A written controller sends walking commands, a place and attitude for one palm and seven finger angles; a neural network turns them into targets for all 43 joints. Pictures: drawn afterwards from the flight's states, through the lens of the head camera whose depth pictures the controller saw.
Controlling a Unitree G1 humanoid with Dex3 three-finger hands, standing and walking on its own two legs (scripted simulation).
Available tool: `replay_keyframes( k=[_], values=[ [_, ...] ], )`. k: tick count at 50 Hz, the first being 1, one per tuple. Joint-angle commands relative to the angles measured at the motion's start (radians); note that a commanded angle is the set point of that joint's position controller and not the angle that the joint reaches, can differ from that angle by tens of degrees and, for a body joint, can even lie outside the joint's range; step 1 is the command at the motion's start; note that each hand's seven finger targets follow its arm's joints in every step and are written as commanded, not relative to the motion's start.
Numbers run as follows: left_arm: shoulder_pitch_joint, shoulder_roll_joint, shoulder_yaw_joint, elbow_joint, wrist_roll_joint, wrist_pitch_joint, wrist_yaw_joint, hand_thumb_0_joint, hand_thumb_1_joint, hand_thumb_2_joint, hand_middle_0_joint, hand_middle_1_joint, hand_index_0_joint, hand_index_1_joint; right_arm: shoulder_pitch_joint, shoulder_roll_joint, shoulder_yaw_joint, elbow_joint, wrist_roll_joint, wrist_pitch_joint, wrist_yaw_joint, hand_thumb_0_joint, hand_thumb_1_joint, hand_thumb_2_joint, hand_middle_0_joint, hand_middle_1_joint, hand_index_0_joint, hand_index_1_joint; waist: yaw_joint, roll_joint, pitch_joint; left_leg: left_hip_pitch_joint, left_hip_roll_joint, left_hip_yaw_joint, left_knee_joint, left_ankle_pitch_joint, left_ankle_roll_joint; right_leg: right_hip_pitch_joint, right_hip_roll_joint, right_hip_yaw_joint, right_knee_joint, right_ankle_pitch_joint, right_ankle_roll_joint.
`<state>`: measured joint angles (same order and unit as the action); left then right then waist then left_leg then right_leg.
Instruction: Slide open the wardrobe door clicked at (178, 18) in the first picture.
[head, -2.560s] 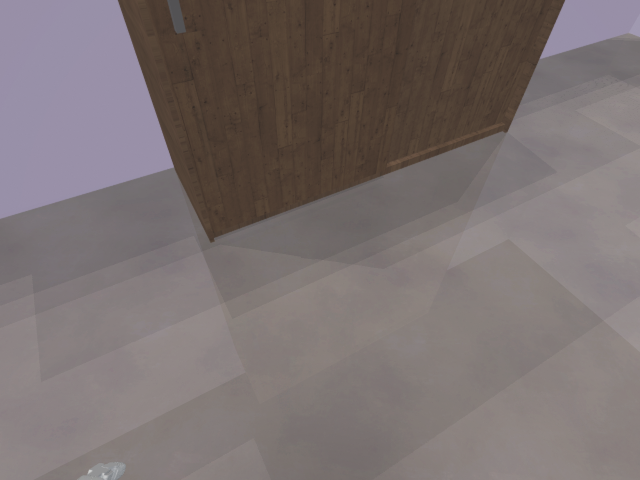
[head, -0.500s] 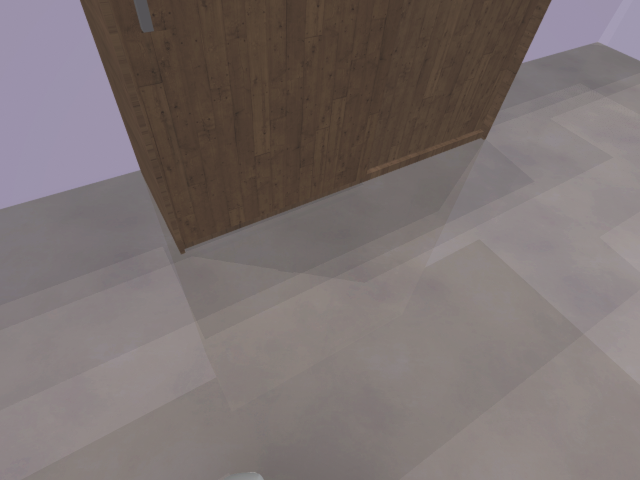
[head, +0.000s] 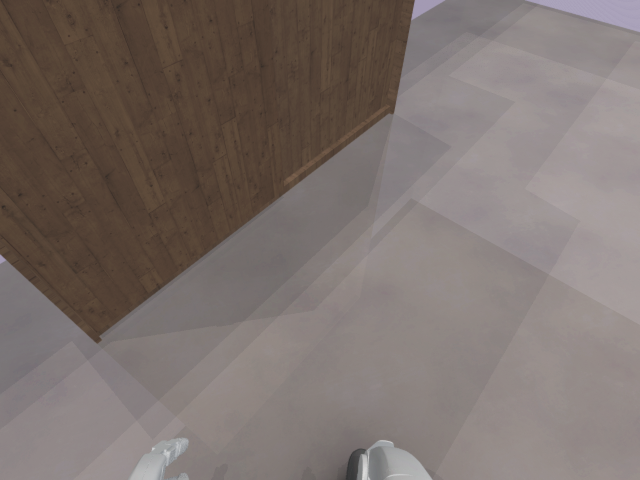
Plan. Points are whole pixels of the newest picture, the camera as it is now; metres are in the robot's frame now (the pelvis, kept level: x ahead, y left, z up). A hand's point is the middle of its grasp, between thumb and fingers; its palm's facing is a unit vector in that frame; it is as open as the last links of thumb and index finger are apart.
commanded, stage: walk to a spot facing it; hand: left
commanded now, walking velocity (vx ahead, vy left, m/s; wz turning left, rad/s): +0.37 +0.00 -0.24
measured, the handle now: out of the picture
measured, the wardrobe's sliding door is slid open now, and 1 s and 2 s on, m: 0.00 0.00 0.00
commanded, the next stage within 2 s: turn to face it in 0.24 s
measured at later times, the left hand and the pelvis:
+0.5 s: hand (190, 457) +0.18 +0.20 -0.18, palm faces +0.08 -0.98 -0.15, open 7.3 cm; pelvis +0.21 +0.02 +0.00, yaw +1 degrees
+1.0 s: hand (184, 343) +0.34 +0.23 -0.14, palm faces +0.27 -0.92 -0.27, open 7.4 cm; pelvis +0.27 +0.00 +0.01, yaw +16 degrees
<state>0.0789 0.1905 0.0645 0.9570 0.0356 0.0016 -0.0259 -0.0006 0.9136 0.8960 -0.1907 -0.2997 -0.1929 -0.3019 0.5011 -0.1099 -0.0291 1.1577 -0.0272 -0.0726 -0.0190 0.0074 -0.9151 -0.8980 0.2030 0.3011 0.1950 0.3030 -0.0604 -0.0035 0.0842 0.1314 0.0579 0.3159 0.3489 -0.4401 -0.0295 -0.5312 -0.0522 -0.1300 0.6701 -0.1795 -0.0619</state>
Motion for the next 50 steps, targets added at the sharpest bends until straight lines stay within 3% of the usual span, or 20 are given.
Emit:
replay_keyframes(
  k=[1, 2, 3, 4, 6, 9, 13, 16, 21, 23, 24, 25, 26, 29, 31, 38, 42, 46, 49, 50],
  values=[
    [0.387, 0.141, 0.039, 0.055, 0.008, -0.051, 0.01, 0.0, 0.9, 0.9, -0.2, -0.3, -0.2, -0.3, -0.005, -0.182, -0.032, -0.055, 0.016, -0.007, 0.002, 0.0, -0.9, -0.9, 0.2, 0.3, 0.2, 0.3, 0.215, 0.001, -0.204, -0.32, 0.179, -0.037, 0.593, 0.78, 0.064, 0.617, -0.032, 0.083, -0.137, 0.033, -0.087],
    [0.469, 0.246, 0.062, 0.071, -0.002, -0.059, 0.027, 0.0, 0.9, 0.9, -0.2, -0.3, -0.2, -0.3, 0.042, -0.098, -0.021, -0.087, 0.03, -0.014, 0.006, 0.0, -0.9, -0.9, 0.2, 0.3, 0.2, 0.3, 0.2, -0.205, -0.328, -0.635, 0.006, -0.078, 0.952, -0.037, 0.017, 0.844, -0.339, 0.594, -0.228, 0.153, -0.222],
    [0.442, 0.282, 0.065, 0.064, -0.026, -0.052, 0.031, 0.0, 0.9, 0.9, -0.2, -0.3, -0.2, -0.3, -0.047, -0.114, -0.025, -0.117, 0.028, -0.012, 0.002, 0.0, -0.9, -0.9, 0.2, 0.3, 0.2, 0.3, 0.197, -0.13, -0.286, -0.721, 0.016, -0.219, 1.085, -0.113, 0.039, 0.765, -0.392, 0.67, -0.34, 0.159, -0.269],
    [0.348, 0.246, 0.054, 0.038, -0.026, -0.054, 0.031, 0.0, 0.9, 0.9, -0.2, -0.3, -0.2, -0.3, -0.079, -0.112, -0.031, -0.124, 0.021, -0.011, 0.005, 0.0, -0.9, -0.9, 0.2, 0.3, 0.2, 0.3, 0.161, -0.127, -0.229, -0.748, 0.054, -0.283, 1.119, -0.009, 0.037, 0.651, -0.362, 0.623, -0.373, 0.067, -0.232],
    [0.224, 0.144, 0.021, 0.021, -0.025, -0.065, 0.038, 0.0, 0.9, 0.9, -0.2, -0.3, -0.2, -0.3, -0.114, -0.111, -0.03, -0.111, 0.006, 0.011, 0.007, 0.0, -0.9, -0.9, 0.2, 0.3, 0.2, 0.3, 0.088, -0.005, -0.074, -0.692, 0.12, -0.307, 1.014, 0.102, 0.031, 0.357, -0.28, 0.425, -0.417, 0.026, -0.161],
    [0.191, 0.099, 0.007, 0.032, -0.014, -0.076, 0.042, 0.0, 0.9, 0.9, -0.2, -0.3, -0.2, -0.3, -0.037, -0.067, -0.024, -0.081, -0.001, 0.043, 0.01, 0.0, -0.9, -0.9, 0.2, 0.3, 0.2, 0.3, 0.02, -0.025, -0.064, -0.599, 0.126, -0.273, 0.851, 0.122, 0.008, 0.204, -0.213, 0.257, -0.449, 0.069, -0.123],
    [0.198, 0.095, 0.007, 0.038, -0.012, -0.076, 0.038, 0.0, 0.9, 0.9, -0.2, -0.3, -0.2, -0.3, -0.105, -0.055, -0.025, -0.123, 0.001, 0.053, 0.023, 0.0, -0.9, -0.9, 0.2, 0.3, 0.2, 0.3, 0.02, -0.079, -0.035, -0.599, 0.122, -0.248, 0.631, 0.189, -0.009, 0.18, -0.18, 0.205, -0.489, -0.02, -0.12],
    [0.253, 0.104, 0.004, 0.066, -0.012, -0.075, 0.033, 0.0, 0.9, 0.9, -0.2, -0.3, -0.2, -0.3, -0.227, -0.069, -0.025, -0.159, 0.002, 0.041, 0.033, 0.0, -0.9, -0.9, 0.2, 0.3, 0.2, 0.3, 0.063, -0.096, -0.012, -0.598, 0.095, -0.227, 0.461, 0.203, -0.007, 0.252, -0.183, 0.222, -0.479, -0.035, -0.118],
    [0.289, 0.114, 0.001, 0.097, -0.015, -0.065, 0.041, 0.0, 0.9, 0.9, -0.2, -0.3, -0.2, -0.3, -0.272, -0.088, -0.014, -0.162, 0.009, 0.031, 0.029, 0.0, -0.9, -0.9, 0.2, 0.3, 0.2, 0.3, 0.067, -0.083, -0.011, -0.477, 0.03, -0.198, 0.258, 0.238, 0.013, 0.36, -0.185, 0.132, -0.358, 0.212, -0.059],
    [0.297, 0.098, -0.003, 0.098, -0.019, -0.053, 0.047, 0.0, 0.9, 0.9, -0.2, -0.3, -0.2, -0.3, -0.153, -0.145, -0.021, -0.123, 0.005, 0.023, 0.023, 0.0, -0.9, -0.9, 0.2, 0.3, 0.2, 0.3, 0.021, 0.025, -0.076, -0.262, 0.039, -0.233, 0.129, 0.447, 0.036, 0.323, -0.131, 0.038, -0.119, 0.255, 0.006],
    [0.321, 0.067, -0.005, 0.079, -0.027, -0.049, 0.046, 0.0, 0.9, 0.9, -0.2, -0.3, -0.2, -0.3, -0.076, -0.236, -0.039, -0.121, -0.005, 0.02, 0.016, 0.0, -0.9, -0.9, 0.2, 0.3, 0.2, 0.3, 0.002, 0.201, -0.143, -0.103, 0.214, -0.447, 0.099, 0.719, 0.125, 0.172, -0.041, -0.035, 0.104, 0.029, 0.067],
    [0.313, 0.05, -0.014, 0.054, -0.029, -0.047, 0.048, 0.0, 0.9, 0.9, -0.2, -0.3, -0.2, -0.3, -0.038, -0.293, -0.046, -0.118, 0.003, 0.032, 0.008, 0.0, -0.9, -0.9, 0.2, 0.3, 0.2, 0.3, 0.001, 0.324, -0.158, -0.077, 0.374, -0.65, 0.014, 0.879, 0.245, 0.057, 0.036, -0.027, 0.358, -0.469, 0.1],
    [0.265, 0.072, -0.01, 0.048, -0.021, -0.035, 0.057, 0.0, 0.9, 0.9, -0.2, -0.3, -0.2, -0.3, -0.06, -0.283, -0.04, -0.115, 0.007, 0.038, -0.003, 0.0, -0.9, -0.9, 0.2, 0.3, 0.2, 0.3, -0.003, 0.288, -0.167, -0.136, 0.365, -0.675, -0.012, 0.779, 0.264, 0.026, 0.009, 0.075, 0.462, -0.466, 0.094],
    [0.216, 0.065, 0.007, 0.038, -0.015, -0.018, 0.043, 0.0, 0.9, 0.9, -0.2, -0.3, -0.2, -0.3, -0.219, -0.227, -0.031, -0.176, 0.008, 0.043, -0.004, 0.0, -0.9, -0.9, 0.2, 0.3, 0.2, 0.3, 0.054, 0.118, -0.057, -0.34, 0.25, -0.557, -0.06, 0.55, 0.205, 0.014, -0.044, 0.112, 0.495, -0.282, 0.111],
    [0.251, 0.056, 0.013, 0.039, -0.015, 0.001, 0.042, 0.0, 0.9, 0.9, -0.2, -0.3, -0.2, -0.3, -0.262, -0.222, -0.038, -0.199, 0.011, 0.046, -0.001, 0.0, -0.9, -0.9, 0.2, 0.3, 0.2, 0.3, 0.072, 0.145, -0.087, -0.384, 0.192, -0.491, -0.089, 0.441, 0.175, 0.052, -0.042, 0.104, 0.463, -0.197, 0.126],
    [0.151, 0.072, 0.031, -0.039, -0.014, 0.021, 0.048, 0.0, 0.9, 0.9, -0.2, -0.3, -0.2, -0.3, -0.234, -0.25, -0.067, -0.226, 0.006, 0.065, 0.004, 0.0, -0.9, -0.9, 0.2, 0.3, 0.2, 0.3, 0.042, 0.102, -0.113, -0.331, 0.173, -0.597, -0.092, 0.331, 0.202, 0.004, -0.032, 0.12, 0.326, -0.183, 0.154],
    [0.077, 0.081, 0.028, -0.09, -0.018, 0.019, 0.05, 0.0, 0.9, 0.9, -0.2, -0.3, -0.2, -0.3, -0.213, -0.264, -0.083, -0.23, 0.003, 0.075, 0.004, 0.0, -0.9, -0.9, 0.2, 0.3, 0.2, 0.3, 0.019, 0.143, -0.128, -0.28, 0.169, -0.655, -0.035, 0.449, 0.218, 0.017, -0.004, 0.127, 0.212, -0.237, 0.151],
    [0.08, 0.086, 0.025, -0.116, -0.029, 0.016, 0.056, 0.0, 0.9, 0.9, -0.2, -0.3, -0.2, -0.3, -0.234, -0.284, -0.093, -0.253, 0.001, 0.085, 0.004, 0.0, -0.9, -0.9, 0.2, 0.3, 0.2, 0.3, 0.031, 0.174, -0.152, -0.331, 0.147, -0.702, 0.018, 0.565, 0.212, 0.144, 0.033, 0.135, 0.084, -0.248, 0.135],
    [0.156, 0.11, 0.028, -0.112, -0.032, 0.006, 0.061, 0.0, 0.9, 0.9, -0.2, -0.3, -0.2, -0.3, -0.288, -0.282, -0.097, -0.281, 0.008, 0.092, 0.01, 0.0, -0.9, -0.9, 0.2, 0.3, 0.2, 0.3, 0.079, 0.135, -0.164, -0.446, 0.083, -0.695, 0.089, 0.513, 0.154, 0.357, 0.043, 0.125, -0.193, -0.084, 0.124],
    [0.189, 0.156, 0.036, -0.113, -0.026, -0.001, 0.067, 0.0, 0.9, 0.9, -0.2, -0.3, -0.2, -0.3, -0.29, -0.251, -0.096, -0.293, 0.016, 0.093, 0.016, 0.0, -0.9, -0.9, 0.2, 0.3, 0.2, 0.3, 0.097, 0.034, -0.181, -0.561, 0.029, -0.647, 0.179, 0.366, 0.1, 0.497, -0.048, 0.203, -0.335, -0.045, 0.101]
  ],
)
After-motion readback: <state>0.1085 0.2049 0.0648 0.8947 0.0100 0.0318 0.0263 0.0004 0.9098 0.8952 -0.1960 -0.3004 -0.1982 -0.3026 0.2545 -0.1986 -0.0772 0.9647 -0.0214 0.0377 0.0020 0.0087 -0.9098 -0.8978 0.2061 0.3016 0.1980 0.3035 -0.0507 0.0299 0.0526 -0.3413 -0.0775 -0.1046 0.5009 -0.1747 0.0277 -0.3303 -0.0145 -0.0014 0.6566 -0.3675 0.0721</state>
